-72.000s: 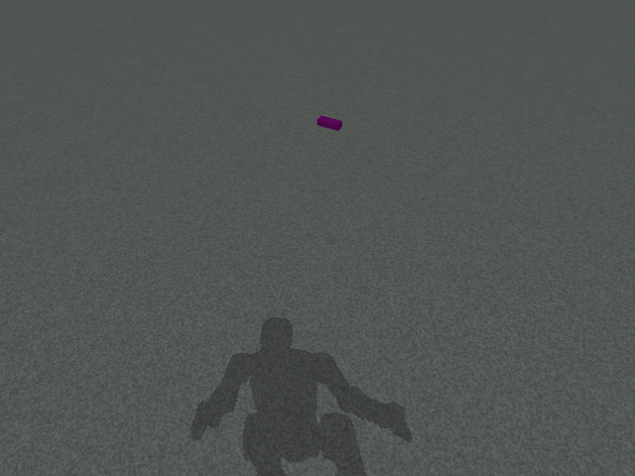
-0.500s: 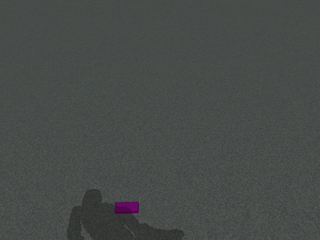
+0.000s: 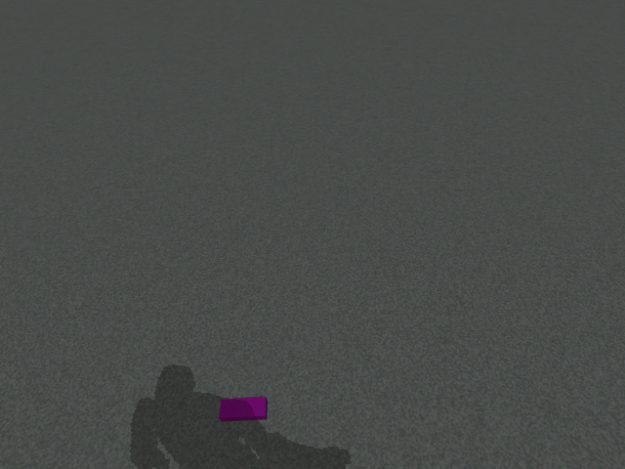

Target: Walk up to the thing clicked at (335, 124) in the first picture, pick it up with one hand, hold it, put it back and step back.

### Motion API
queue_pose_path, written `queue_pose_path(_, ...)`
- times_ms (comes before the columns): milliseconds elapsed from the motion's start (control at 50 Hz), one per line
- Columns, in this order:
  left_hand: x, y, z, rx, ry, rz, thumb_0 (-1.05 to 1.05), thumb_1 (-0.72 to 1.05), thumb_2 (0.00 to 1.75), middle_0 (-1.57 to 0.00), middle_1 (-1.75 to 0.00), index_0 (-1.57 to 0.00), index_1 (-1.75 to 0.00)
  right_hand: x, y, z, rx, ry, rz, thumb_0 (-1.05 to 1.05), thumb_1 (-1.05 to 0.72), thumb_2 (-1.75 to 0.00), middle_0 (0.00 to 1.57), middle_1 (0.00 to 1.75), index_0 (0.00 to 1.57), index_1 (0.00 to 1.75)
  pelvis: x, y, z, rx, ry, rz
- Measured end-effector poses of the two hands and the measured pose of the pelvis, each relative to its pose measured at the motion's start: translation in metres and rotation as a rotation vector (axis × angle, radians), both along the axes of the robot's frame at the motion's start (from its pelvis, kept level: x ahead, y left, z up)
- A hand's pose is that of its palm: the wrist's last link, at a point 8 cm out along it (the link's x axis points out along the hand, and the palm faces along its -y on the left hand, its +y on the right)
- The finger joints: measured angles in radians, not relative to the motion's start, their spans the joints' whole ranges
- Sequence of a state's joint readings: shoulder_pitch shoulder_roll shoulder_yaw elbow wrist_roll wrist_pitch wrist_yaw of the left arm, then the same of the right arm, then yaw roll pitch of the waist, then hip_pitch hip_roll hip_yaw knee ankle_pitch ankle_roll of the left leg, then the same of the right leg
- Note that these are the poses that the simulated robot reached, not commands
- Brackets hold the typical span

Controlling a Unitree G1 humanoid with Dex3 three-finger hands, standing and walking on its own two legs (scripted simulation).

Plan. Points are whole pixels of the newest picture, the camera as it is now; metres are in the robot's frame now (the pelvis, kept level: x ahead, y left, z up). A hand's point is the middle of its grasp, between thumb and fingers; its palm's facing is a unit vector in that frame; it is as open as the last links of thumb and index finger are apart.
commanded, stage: stand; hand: left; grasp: from above
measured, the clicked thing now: (243, 409) +0.45 +0.27 -0.76
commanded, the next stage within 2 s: step back in 0.74 s
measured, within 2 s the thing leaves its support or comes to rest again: neither
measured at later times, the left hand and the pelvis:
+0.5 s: hand out of the picture +0.05 +0.24 -0.16, palm faces +0.00 -0.95 -0.31, open 7.3 cm; pelvis +0.00 +0.00 +0.00, yaw +0 degrees
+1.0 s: hand out of the picture +0.08 +0.28 -0.17, palm faces -0.03 -0.92 -0.39, open 7.3 cm; pelvis -0.04 +0.02 -0.02, yaw -1 degrees
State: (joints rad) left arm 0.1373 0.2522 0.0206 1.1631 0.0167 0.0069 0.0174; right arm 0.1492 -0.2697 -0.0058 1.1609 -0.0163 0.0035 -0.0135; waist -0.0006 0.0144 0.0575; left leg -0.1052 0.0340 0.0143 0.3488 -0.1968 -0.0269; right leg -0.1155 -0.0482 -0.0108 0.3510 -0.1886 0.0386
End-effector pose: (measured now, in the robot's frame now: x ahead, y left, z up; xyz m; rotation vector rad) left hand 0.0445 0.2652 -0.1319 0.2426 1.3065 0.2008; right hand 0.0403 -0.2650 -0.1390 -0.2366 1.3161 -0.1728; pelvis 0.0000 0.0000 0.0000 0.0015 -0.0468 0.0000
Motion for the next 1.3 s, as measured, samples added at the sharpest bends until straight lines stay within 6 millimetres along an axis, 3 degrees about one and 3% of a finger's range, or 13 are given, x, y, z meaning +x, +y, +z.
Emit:
queue_pose_path(360, 0.0, 0.006, 0.0, 0.002, -0.003, -0.006, 0.0, 0.91, 0.9, -0.2, -0.3, -0.21, -0.3, 0.002, 0.002, 0.002, -0.006, -0.023, -0.012, 0.01, -0.91, -0.9, 0.2, 0.3, 0.2, 0.3, 0.0, 0.004, 0.0, 0.002, -0.004, -0.007)
queue_pose_path(740, 0.016, 0.03, 0.013, 0.064, -0.048, -0.029, 0.01, 0.91, 0.9, -0.2, -0.3, -0.21, -0.3, 0.017, -0.024, 0.011, -0.056, -0.06, 0.009, 0.01, -0.91, -0.9, 0.2, 0.3, 0.2, 0.3, -0.001, 0.002, 0.0, 0.003, 0.0, -0.006)
queue_pose_path(920, 0.026, 0.047, 0.009, 0.099, -0.094, -0.048, 0.01, 0.91, 0.9, -0.2, -0.3, -0.21, -0.3, 0.021, -0.039, 0.01, -0.09, -0.084, -0.001, 0.01, -0.9, -0.9, 0.21, 0.3, 0.2, 0.3, -0.026, 0.004, -0.012, -0.008, 0.02, -0.01)
queue_pose_path(1020, 0.033, 0.063, 0.0, 0.103, -0.13, -0.092, 0.01, 0.91, 0.9, -0.2, -0.3, -0.21, -0.3, 0.004, -0.038, 0.011, -0.131, -0.089, -0.004, 0.01, -0.91, -0.9, 0.2, 0.3, 0.2, 0.3, -0.043, 0.02, -0.022, -0.008, 0.021, -0.015)
queue_pose_path(1140, 0.04, 0.077, -0.009, 0.101, -0.171, -0.113, 0.01, 0.91, 0.9, -0.2, -0.3, -0.21, -0.3, -0.045, -0.02, 0.017, -0.158, -0.031, -0.001, 0.01, -0.91, -0.9, 0.2, 0.3, 0.2, 0.3, -0.063, 0.034, -0.024, -0.022, 0.026, -0.019)
queue_pose_path(1300, -0.002, 0.071, -0.009, 0.08, -0.111, -0.156, 0.0, 0.91, 0.9, -0.2, -0.3, -0.21, -0.3, -0.085, -0.013, 0.023, -0.167, -0.048, -0.037, 0.01, -0.9, -0.9, 0.21, 0.3, 0.21, 0.3, -0.091, 0.035, -0.017, -0.022, 0.034, -0.072)
